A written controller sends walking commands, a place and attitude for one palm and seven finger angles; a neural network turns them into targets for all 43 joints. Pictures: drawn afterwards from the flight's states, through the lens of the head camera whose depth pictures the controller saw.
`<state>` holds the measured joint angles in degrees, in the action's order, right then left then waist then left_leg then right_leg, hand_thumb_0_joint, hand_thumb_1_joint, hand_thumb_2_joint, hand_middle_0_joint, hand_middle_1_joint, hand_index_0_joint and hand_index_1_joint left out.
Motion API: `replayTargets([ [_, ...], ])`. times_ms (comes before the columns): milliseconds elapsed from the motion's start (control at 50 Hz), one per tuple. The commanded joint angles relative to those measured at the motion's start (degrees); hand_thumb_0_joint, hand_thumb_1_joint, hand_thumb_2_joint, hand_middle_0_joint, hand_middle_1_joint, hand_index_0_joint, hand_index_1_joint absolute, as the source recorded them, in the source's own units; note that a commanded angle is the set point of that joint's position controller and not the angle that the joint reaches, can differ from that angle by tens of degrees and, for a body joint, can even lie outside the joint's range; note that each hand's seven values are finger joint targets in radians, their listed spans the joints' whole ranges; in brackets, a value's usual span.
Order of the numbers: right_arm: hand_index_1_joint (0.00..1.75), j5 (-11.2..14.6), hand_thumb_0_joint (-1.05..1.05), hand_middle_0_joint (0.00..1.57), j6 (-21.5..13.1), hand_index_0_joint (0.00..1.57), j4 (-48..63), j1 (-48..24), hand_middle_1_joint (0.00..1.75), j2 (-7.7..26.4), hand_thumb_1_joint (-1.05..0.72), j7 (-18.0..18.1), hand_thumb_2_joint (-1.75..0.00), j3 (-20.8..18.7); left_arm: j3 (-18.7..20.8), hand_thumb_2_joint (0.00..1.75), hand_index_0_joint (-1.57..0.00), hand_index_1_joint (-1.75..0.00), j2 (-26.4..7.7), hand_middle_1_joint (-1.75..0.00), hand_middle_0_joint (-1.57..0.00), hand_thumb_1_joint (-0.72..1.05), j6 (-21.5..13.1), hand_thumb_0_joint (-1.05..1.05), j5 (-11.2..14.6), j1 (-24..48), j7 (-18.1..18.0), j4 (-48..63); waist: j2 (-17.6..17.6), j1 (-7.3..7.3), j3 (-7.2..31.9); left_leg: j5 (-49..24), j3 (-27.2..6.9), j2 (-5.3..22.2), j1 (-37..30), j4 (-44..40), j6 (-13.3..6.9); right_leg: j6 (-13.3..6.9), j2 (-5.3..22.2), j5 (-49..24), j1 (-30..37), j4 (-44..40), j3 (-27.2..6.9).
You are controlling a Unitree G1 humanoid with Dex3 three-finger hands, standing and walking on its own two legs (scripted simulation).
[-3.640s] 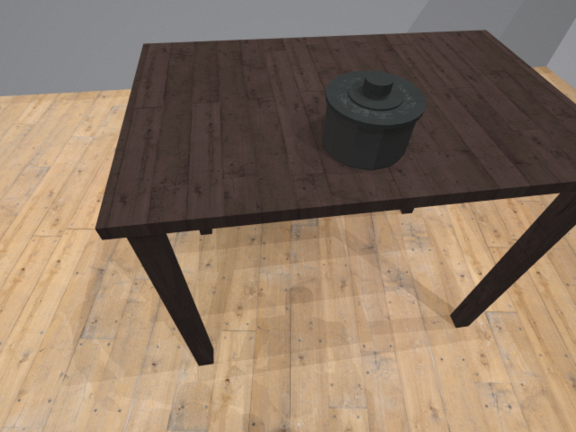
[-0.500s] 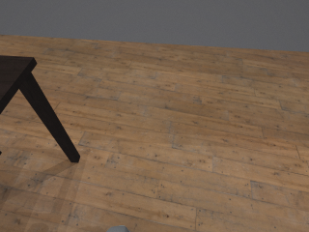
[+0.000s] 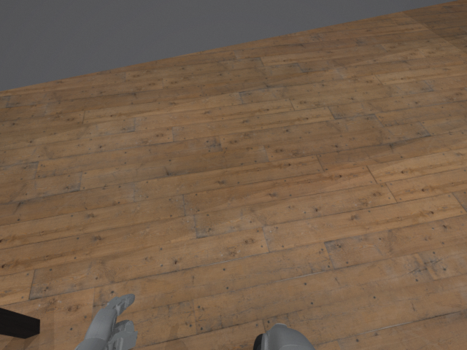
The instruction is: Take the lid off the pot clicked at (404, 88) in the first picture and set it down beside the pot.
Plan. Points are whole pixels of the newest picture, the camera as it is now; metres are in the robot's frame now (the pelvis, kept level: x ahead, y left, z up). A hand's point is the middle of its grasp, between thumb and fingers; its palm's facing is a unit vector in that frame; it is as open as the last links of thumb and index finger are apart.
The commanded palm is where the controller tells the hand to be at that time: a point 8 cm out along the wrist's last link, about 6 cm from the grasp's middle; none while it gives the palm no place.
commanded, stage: walk to a spot facing it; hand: left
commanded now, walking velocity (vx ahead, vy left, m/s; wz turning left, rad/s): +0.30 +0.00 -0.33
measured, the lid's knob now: out of the picture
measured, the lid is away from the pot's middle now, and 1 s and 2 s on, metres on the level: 0.00 0.00 0.00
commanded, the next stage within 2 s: turn to face it in 0.14 s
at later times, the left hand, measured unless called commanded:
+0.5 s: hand (134, 301) +0.23 +0.21 -0.16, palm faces +0.00 -0.98 -0.18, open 7.4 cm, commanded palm none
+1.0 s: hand (142, 304) +0.22 +0.19 -0.13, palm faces +0.30 -0.92 -0.26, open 7.4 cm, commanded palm none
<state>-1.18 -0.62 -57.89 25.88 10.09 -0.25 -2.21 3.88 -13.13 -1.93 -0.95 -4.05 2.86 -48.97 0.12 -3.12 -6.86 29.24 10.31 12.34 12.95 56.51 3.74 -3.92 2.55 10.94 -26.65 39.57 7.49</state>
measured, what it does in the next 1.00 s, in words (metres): walks ahead, turning left: left foot, then right foot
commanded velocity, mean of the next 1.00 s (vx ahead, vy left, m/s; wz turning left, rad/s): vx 0.05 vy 0.00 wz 0.41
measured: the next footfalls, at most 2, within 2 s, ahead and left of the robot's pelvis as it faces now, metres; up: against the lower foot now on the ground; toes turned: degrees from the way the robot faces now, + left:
left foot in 0.36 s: +0.29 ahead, +0.11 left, +0.00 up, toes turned -1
right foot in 0.76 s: +0.26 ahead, -0.13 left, +0.00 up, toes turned +5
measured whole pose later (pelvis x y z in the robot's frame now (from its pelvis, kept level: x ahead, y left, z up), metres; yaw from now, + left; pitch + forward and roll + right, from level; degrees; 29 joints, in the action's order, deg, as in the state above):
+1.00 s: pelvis +0.20 -0.02 +0.03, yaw +15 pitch -1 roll +2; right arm -1.1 4.1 -52.3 9.3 14.4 -0.8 -5.8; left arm 3.4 -11.2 0.6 -1.8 -13.3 -1.5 -50.8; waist 1.9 0.0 -5.4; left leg 25.0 3.0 1.3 27.8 54.2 3.1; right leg 0.1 6.6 17.6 -11.6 30.6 8.2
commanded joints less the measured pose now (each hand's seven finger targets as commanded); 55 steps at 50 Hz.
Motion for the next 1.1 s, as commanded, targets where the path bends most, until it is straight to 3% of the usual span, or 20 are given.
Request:
replayTargets([
  [0, 0.3, 0.1, 0.0, 0.2, -2.5, 0.2, 8.57, -9.67, 0.3, 7.52, -0.9, 0.49, -0.9, -2.29, 3.06, 0.9, -0.2, -0.3, -10.89, -0.3, -0.2, 0.9, 0.22, 0.0, 0.45, -12.24, -2.68, -0.78, 7.92, 6.85, 8.43, -5.84, -8.28, 0.17, 27.23, 17.9, -1.21, -8.98, 17.14, 18.38, 20.36, -26.39, -30.47],
  [60, 0.3, -0.49, 0.0, 0.2, -1.15, 0.2, 5.56, -4.53, 0.3, 4.89, -0.9, 0.41, -0.9, -2.03, 2.35, 0.9, -0.2, -0.3, -7.92, -0.3, -0.2, 0.9, -0.61, 0.0, -0.67, -7.53, -3.19, -0.51, 7.56, 2.2, 7.84, -9.24, -6.35, -1.42, 19.16, 6.56, 0.03, -7.36, 11.53, 5.92, 12.38, -25.78, -19.16],
  [220, 0.3, 0.06, 0.0, 0.2, -2.59, 0.2, 8.51, -12.26, 0.3, 3.86, -0.9, -0.08, -0.9, -1.73, 2.22, 0.9, -0.2, -0.3, -7.96, -0.3, -0.2, 0.9, -1.0, 0.0, -0.38, -10.35, -2.63, -2.63, 5.54, 3.51, 5.36, -15.92, -4.7, -7.43, 10.48, -15.45, -0.69, -6.82, 9.37, 1.06, 11.32, -23.55, -19.91],
  [280, 0.3, 0.06, 0.0, 0.2, -3.25, 0.2, 5.31, -7.29, 0.3, 4.47, -0.9, 0.47, -0.9, -1.28, 1.48, 0.9, -0.2, -0.3, -5.7, -0.3, -0.2, 0.9, -0.82, 0.0, 0.1, -10.88, -2.94, -4.2, 4.17, 1.27, 6.73, -22.17, -4.37, -8.79, -0.47, -26.67, -1.52, -3.32, 5.97, -4.23, 12.49, -16.0, -14.39],
  [300, 0.3, -0.04, 0.0, 0.2, -3.51, 0.2, 3.94, -4.0, 0.3, 6.95, -0.9, 0.84, -0.9, -1.71, 0.97, 0.9, -0.2, -0.3, -3.84, -0.3, -0.2, 0.9, -0.66, 0.0, 0.18, -12.64, -2.97, -4.58, -1.04, 0.35, 8.58, -25.61, -9.43, -5.75, -6.96, -29.46, -3.4, -1.32, 3.46, -3.81, 9.8, -7.77, -11.75],
  [320, 0.3, -0.78, 0.0, 0.2, -3.46, 0.2, 3.26, -0.5, 0.3, 11.94, -0.9, 1.12, -0.9, -2.64, 0.38, 0.9, -0.2, -0.3, -1.2, -0.3, -0.2, 0.9, -0.51, 0.0, 0.43, -15.17, -2.93, -4.54, -12.08, -0.28, 10.34, -31.4, -24.31, 5.07, -12.91, -33.58, -9.5, 1.84, -2.3, 8.65, 1.92, 5.32, -5.8],
  [340, 0.3, -0.58, 0.0, 0.2, -2.33, 0.2, 3.51, 0.48, 0.3, 14.11, -0.9, 1.02, -0.9, -2.76, -0.51, 0.9, -0.2, -0.3, -1.03, -0.3, -0.2, 0.9, -0.67, 0.0, 0.32, -15.11, -2.97, -3.96, -15.08, -0.04, 9.13, -34.01, -32.7, 11.52, -11.29, -38.37, -14.95, 3.26, -4.06, 23.98, -1.83, 17.04, -3.9],
  [380, 0.3, -0.42, 0.0, 0.2, -1.95, 0.2, 3.86, -4.43, 0.3, 10.38, -0.9, 1.6, -0.9, -1.6, -0.04, 0.9, -0.2, -0.3, -2.13, -0.3, -0.2, 0.9, -0.2, 0.0, -0.48, -12.34, -3.54, -4.07, -14.3, 1.57, 5.49, -27.74, -34.47, 8.17, -1.96, -41.3, -16.26, 4.22, -0.8, 21.36, -4.38, 24.38, -8.11],
  [480, 0.3, 0.28, 0.0, 0.2, -1.49, 0.2, 4.99, -11.17, 0.3, 9.23, -0.9, 1.77, -0.9, -1.8, 0.5, 0.9, -0.2, -0.3, -2.22, -0.3, -0.2, 0.9, 1.68, 0.0, 0.07, -13.66, -3.58, -5.26, -6.83, 4.48, 11.08, -31.84, -24.55, 1.44, 1.13, -40.13, -14.04, 6.39, 0.31, 13.95, 2.25, 17.31, -7.85],
  [620, 0.3, -0.26, 0.0, 0.2, 0.78, 0.2, 5.9, -10.87, 0.3, 11.5, -0.9, 1.47, -0.9, -4.17, 1.32, 0.9, -0.2, -0.3, -1.55, -0.3, -0.2, 0.9, 2.35, 0.0, 0.19, -9.69, -4.0, -1.11, -8.79, 2.37, 9.96, -23.88, -30.01, -0.36, 2.23, -38.89, -13.57, 6.66, -2.26, 13.72, 5.42, 3.74, -7.12],
  [680, 0.3, 0.23, 0.0, 0.2, 1.33, 0.2, 7.13, -12.97, 0.3, 11.78, -0.9, 1.38, -0.9, -4.81, 1.69, 0.9, -0.2, -0.3, -2.47, -0.3, -0.2, 0.9, 1.79, 0.0, 0.52, -13.29, -4.33, -1.23, -8.22, 4.41, 11.4, -26.01, -29.63, -3.13, 5.9, -33.64, -11.17, 6.34, -3.18, 5.64, 15.18, -9.8, -6.94],
  [700, 0.3, 0.71, 0.0, 0.2, 1.46, 0.2, 8.0, -13.87, 0.3, 10.29, -0.9, 1.15, -0.9, -4.69, 2.18, 0.9, -0.2, -0.3, -4.42, -0.3, -0.2, 0.9, 1.43, 0.0, 0.37, -14.99, -4.7, -1.27, -4.32, 5.48, 11.57, -21.89, -27.68, -5.47, 11.92, -29.54, -8.69, 5.45, 0.32, 2.71, 22.55, -18.02, -10.1],
  [720, 0.3, 1.13, 0.0, 0.2, 1.61, 0.2, 9.47, -14.68, 0.3, 6.48, -0.9, 0.86, -0.9, -4.22, 3.35, 0.9, -0.2, -0.3, -9.39, -0.3, -0.2, 0.9, 1.27, 0.0, -0.56, -16.03, -5.19, -1.08, 10.02, 6.38, 10.04, -8.13, -18.15, -13.18, 23.94, -18.44, -3.94, 1.03, 13.92, 7.36, 28.09, -25.58, -24.31],
  [740, 0.3, 0.46, 0.0, 0.2, 1.63, 0.2, 11.23, -16.22, 0.3, 6.5, -0.9, 0.75, -0.9, -4.24, 3.57, 0.9, -0.2, -0.3, -12.8, -0.3, -0.2, 0.9, 1.65, 0.0, -0.6, -14.99, -5.14, 0.26, 15.26, 6.83, 7.4, 3.68, -11.93, -15.29, 26.19, -5.95, -1.4, -4.85, 25.26, 5.15, 22.3, -28.39, -31.73],
  [800, 0.3, -0.11, 0.0, 0.2, 2.82, 0.2, 8.93, -15.09, 0.3, 7.42, -0.9, 0.0, -0.9, -4.61, 2.52, 0.9, -0.2, -0.3, -7.36, -0.3, -0.2, 0.9, 1.43, 0.0, -0.4, -7.87, -5.24, 1.52, 9.42, 2.74, 3.73, -2.05, -12.45, -10.41, 24.32, 10.67, -1.44, -5.11, 18.0, -5.38, 14.95, -22.49, -18.14],
  [840, 0.3, 0.28, 0.0, 0.2, 2.72, 0.2, 9.03, -14.74, 0.3, 6.25, -0.9, -0.46, -0.9, -4.12, 2.17, 0.9, -0.2, -0.3, -6.5, -0.3, -0.2, 0.9, 1.24, 0.0, -0.73, -8.11, -5.28, 1.69, 8.54, 2.78, 5.0, -2.84, -9.72, -10.28, 23.03, 7.69, -0.54, -4.76, 16.24, -16.49, 18.06, -19.02, -11.83],
  [900, 0.3, 0.4, 0.0, 0.2, 2.81, 0.2, 10.6, -19.12, 0.3, 5.45, -0.9, -0.79, -0.9, -3.42, 2.15, 0.9, -0.2, -0.3, -8.31, -0.3, -0.2, 0.9, 1.41, 0.0, -0.75, -12.32, -4.96, 0.81, 10.69, 5.32, 5.59, -4.23, -6.71, -11.16, 20.29, 0.39, 0.0, -4.36, 15.82, -23.73, 20.65, -17.1, -9.0],
  [1000, 0.3, 0.68, 0.0, 0.2, 2.35, 0.2, 12.21, -21.92, 0.3, 6.29, -0.9, -1.1, -0.9, -2.92, 2.79, 0.9, -0.2, -0.3, -10.72, -0.3, -0.2, 0.9, 1.96, 0.0, -0.89, -12.27, -4.72, 1.51, 12.97, 6.05, 6.71, -5.23, -3.76, -11.99, 13.33, -11.37, -0.83, -3.4, 17.15, -26.94, 21.54, -14.25, -6.01],
  [1060, 0.3, 0.53, 0.0, 0.2, 1.74, 0.2, 11.79, -17.3, 0.3, 8.37, -0.9, -0.91, -0.9, -3.42, 3.05, 0.9, -0.2, -0.3, -11.51, -0.3, -0.2, 0.9, 2.22, 0.0, -0.39, -11.22, -4.37, 1.87, 10.9, 3.21, 10.63, -14.53, -2.76, -13.22, 2.61, -26.11, -1.96, 0.52, 16.03, -26.28, 20.62, -5.08, -1.44],
  [1080, 0.3, 0.27, 0.0, 0.2, 1.3, 0.2, 10.89, -12.97, 0.3, 11.76, -0.9, -0.78, -0.9, -4.36, 2.97, 0.9, -0.2, -0.3, -10.65, -0.3, -0.2, 0.9, 2.3, 0.0, 0.04, -11.08, -4.11, 2.54, 4.12, 0.81, 14.12, -24.7, -7.8, -9.13, -9.77, -31.36, -4.24, 3.51, 14.81, -19.72, 12.44, 5.16, 0.72],
])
